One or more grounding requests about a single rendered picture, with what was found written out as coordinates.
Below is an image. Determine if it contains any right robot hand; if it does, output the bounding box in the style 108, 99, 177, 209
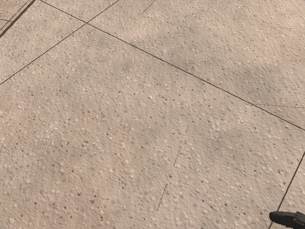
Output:
269, 211, 305, 229

